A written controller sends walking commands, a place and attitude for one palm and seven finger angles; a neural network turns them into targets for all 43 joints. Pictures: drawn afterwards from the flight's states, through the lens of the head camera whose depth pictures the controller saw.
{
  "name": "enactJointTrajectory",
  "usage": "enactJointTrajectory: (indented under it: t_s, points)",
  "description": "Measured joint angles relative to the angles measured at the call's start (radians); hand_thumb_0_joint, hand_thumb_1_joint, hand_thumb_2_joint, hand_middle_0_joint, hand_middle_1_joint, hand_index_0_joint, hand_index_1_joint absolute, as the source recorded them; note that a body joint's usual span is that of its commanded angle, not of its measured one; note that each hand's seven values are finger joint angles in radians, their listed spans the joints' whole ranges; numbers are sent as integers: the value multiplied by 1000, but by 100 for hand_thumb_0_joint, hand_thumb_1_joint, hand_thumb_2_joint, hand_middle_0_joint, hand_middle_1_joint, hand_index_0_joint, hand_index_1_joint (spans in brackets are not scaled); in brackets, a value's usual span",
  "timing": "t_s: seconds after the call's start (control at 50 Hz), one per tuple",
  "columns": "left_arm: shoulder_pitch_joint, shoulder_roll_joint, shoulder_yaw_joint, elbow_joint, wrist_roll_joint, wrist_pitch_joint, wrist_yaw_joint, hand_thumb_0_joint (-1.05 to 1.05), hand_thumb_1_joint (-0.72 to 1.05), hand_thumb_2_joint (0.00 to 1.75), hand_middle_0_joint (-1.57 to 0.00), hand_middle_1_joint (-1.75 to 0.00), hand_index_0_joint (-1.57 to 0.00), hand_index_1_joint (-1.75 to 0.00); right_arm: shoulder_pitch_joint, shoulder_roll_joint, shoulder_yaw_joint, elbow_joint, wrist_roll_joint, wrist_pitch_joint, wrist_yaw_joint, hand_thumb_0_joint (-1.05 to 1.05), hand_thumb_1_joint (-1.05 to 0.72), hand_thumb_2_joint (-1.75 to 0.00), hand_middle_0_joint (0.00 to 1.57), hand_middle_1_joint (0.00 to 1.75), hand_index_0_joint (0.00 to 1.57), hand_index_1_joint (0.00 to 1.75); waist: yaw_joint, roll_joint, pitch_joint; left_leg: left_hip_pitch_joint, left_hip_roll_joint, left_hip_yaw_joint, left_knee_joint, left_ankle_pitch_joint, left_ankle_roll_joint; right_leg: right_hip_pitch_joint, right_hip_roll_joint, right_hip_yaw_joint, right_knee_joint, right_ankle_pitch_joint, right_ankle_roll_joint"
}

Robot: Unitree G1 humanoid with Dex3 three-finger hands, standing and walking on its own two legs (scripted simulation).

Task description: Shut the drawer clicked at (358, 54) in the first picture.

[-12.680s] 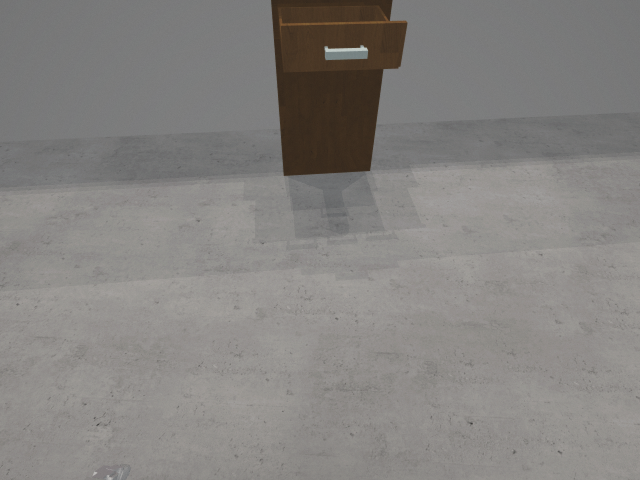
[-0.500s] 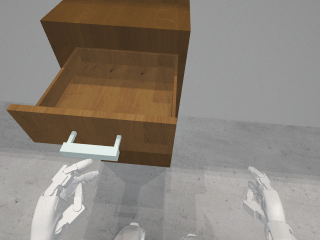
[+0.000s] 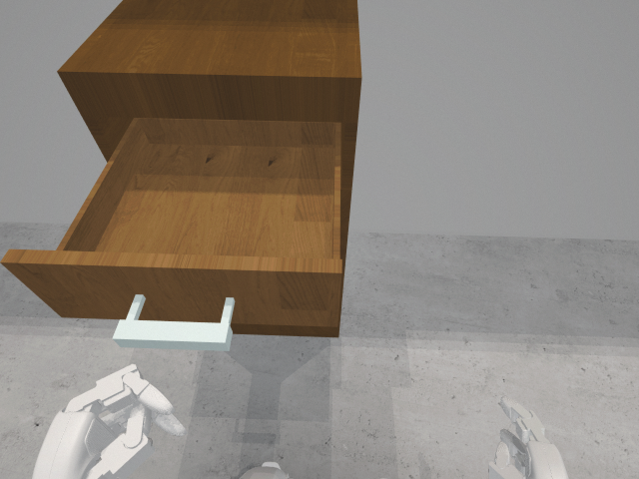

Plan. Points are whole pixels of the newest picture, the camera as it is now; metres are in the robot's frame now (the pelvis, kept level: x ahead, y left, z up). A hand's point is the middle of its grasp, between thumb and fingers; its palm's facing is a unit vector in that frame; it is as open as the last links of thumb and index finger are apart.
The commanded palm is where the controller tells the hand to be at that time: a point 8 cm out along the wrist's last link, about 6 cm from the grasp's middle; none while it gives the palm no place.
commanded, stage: raise the hand and make a fist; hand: left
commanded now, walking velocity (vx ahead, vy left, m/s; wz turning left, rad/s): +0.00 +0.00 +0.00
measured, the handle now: (179, 319) +0.30 +0.20 +0.03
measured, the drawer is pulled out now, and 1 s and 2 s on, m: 0.29 0.29 0.29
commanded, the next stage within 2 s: bring the fist close to the handle in 0.96 s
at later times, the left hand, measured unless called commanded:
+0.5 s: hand (143, 457) +0.14 +0.16 +0.12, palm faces +0.02 -1.00 -0.01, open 3.2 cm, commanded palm +0.08 +0.20 +0.13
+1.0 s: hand (157, 453) +0.14 +0.14 +0.13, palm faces +0.03 -1.00 -0.05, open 3.2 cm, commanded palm +0.08 +0.20 +0.13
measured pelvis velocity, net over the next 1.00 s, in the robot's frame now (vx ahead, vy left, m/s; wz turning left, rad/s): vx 0.01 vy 0.01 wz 0.00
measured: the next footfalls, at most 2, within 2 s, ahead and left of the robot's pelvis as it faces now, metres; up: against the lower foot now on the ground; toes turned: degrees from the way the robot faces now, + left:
none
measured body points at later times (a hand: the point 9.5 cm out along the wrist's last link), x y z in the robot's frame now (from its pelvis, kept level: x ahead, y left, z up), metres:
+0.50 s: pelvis +0.00 +0.03 +0.00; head +0.00 +0.02 +0.45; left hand +0.13 +0.21 +0.12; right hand +0.22 -0.16 -0.04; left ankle +0.02 +0.11 -0.68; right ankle +0.00 -0.08 -0.68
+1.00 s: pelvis +0.01 +0.01 +0.01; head +0.00 -0.01 +0.46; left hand +0.13 +0.20 +0.13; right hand +0.20 -0.21 -0.05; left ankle +0.02 +0.11 -0.68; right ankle +0.00 -0.08 -0.68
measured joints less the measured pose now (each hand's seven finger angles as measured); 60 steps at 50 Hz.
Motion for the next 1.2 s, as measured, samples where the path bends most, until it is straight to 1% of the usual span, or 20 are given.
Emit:
enactJointTrajectory:
  t_s: [0.06,0.12,0.2,0.3,0.46,0.52,0.6,0.7,0.74,0.8,0.9,1.1,1.2]
  points:
    - [32,-9,-30,-49,15,-5,26,1,90,90,-103,-120,-102,-119,-13,-2,-4,-21,0,-7,7,2,-90,-90,20,30,20,30,1,-1,-5,6,-3,4,1,-3,9,8,-3,4,-4,1,7]
    - [54,-17,-67,-99,34,11,56,1,90,90,-109,-127,-108,-126,-28,5,3,-52,0,-5,15,2,-90,-90,20,30,20,30,4,1,-9,12,-7,5,5,-6,17,17,-7,5,-5,1,15]
    - [85,-26,-119,-174,69,47,96,1,90,90,-117,-135,-116,-135,-49,23,23,-95,-1,5,30,2,-90,-90,20,30,20,30,14,7,-18,25,-12,9,8,-10,27,32,-12,8,-7,1,24]
    - [123,-36,-173,-262,103,97,137,1,90,90,-127,-146,-126,-145,-61,47,58,-144,-4,33,45,1,-90,-90,20,30,20,30,28,17,-25,40,-17,10,12,-15,36,51,-17,10,-10,0,34]
    - [158,-36,-218,-362,138,167,172,1,90,90,-137,-157,-136,-156,-38,58,95,-182,-5,69,54,1,-90,-90,20,30,20,30,42,29,-23,62,-22,10,12,-18,43,77,-21,10,-15,-1,41]
    - [170,-33,-223,-395,140,185,179,1,90,90,-139,-158,-138,-158,-20,53,96,-182,-1,73,56,1,-90,-90,20,30,20,30,40,31,-25,72,-21,12,8,-19,43,86,-20,12,-19,0,42]
    - [195,-36,-231,-440,145,204,189,1,90,90,-140,-159,-139,-159,2,45,89,-177,2,73,57,1,-90,-90,20,30,20,30,32,33,-24,89,-21,15,-3,-18,43,101,-19,16,-27,1,41]
    - [217,-41,-240,-451,155,211,201,1,90,90,-140,-160,-139,-159,16,30,73,-176,4,77,53,2,-90,-90,20,30,20,30,19,34,-18,100,-20,17,-10,-16,39,108,-18,18,-30,0,38]
    - [218,-38,-242,-445,158,211,207,1,90,90,-140,-160,-139,-160,21,26,66,-179,3,77,50,2,-90,-90,20,30,20,30,17,32,-17,98,-19,18,-10,-16,37,104,-17,18,-27,-1,36]
    - [221,-29,-230,-433,155,203,212,1,90,90,-140,-160,-139,-160,25,24,59,-176,4,78,45,2,-90,-90,20,30,20,30,17,29,-19,96,-15,18,-11,-16,32,100,-14,19,-24,-3,31]
    - [212,-18,-195,-407,132,176,205,1,90,90,-140,-160,-139,-160,22,23,54,-164,7,69,39,2,-90,-90,20,30,20,30,17,30,-21,96,-8,11,-11,-19,23,102,-6,12,-26,-6,21]
    - [220,-13,-156,-371,100,150,156,1,90,90,-140,-160,-139,-160,1,31,49,-136,12,49,33,2,-90,-90,20,30,20,30,25,36,-29,115,-2,2,-33,-14,7,120,2,5,-45,-6,7]
    - [191,-19,-137,-308,84,122,130,1,90,90,-140,-160,-139,-160,-16,29,51,-126,8,41,28,2,-90,-90,20,30,20,30,28,34,-24,105,-1,-7,-35,-9,0,112,4,-3,-46,-5,1]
